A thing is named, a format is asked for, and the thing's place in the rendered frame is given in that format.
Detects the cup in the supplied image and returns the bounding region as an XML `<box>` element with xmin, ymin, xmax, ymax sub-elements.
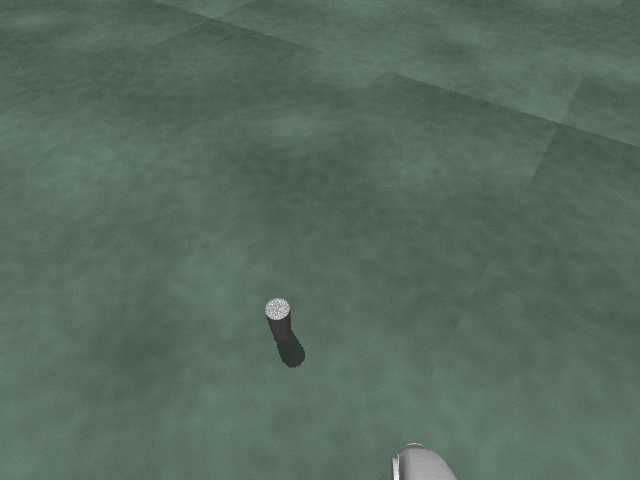
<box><xmin>265</xmin><ymin>298</ymin><xmax>291</xmax><ymax>340</ymax></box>

